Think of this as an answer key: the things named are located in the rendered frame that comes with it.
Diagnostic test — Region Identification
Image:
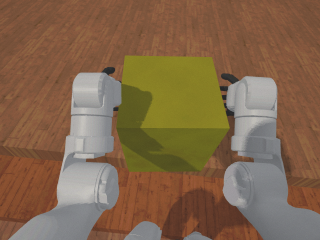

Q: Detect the left robot hand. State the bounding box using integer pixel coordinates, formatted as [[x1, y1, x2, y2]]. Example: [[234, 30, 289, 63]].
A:
[[102, 67, 122, 111]]

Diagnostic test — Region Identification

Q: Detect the robot left forearm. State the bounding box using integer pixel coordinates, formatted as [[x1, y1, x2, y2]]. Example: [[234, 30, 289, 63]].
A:
[[56, 72, 122, 200]]

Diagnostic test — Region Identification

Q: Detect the robot right upper arm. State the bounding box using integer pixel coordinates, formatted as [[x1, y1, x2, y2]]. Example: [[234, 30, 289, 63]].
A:
[[222, 161, 320, 240]]

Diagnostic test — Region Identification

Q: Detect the left robot thigh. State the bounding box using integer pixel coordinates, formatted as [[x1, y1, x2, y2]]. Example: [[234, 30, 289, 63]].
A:
[[124, 221, 162, 240]]

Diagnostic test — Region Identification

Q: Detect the right robot hand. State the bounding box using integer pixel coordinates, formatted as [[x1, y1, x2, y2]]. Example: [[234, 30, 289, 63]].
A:
[[220, 73, 239, 116]]

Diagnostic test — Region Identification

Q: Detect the robot right shin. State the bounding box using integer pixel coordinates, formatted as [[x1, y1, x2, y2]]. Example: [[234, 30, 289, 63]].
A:
[[189, 231, 202, 236]]

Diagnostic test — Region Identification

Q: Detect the robot left upper arm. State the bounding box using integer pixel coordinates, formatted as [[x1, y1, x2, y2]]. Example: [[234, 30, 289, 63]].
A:
[[8, 161, 120, 240]]

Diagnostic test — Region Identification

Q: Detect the carton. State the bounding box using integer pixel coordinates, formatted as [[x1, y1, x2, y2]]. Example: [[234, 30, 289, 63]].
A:
[[116, 55, 230, 172]]

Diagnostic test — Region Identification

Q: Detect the robot right forearm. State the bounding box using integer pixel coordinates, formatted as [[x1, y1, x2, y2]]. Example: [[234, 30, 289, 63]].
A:
[[226, 76, 288, 196]]

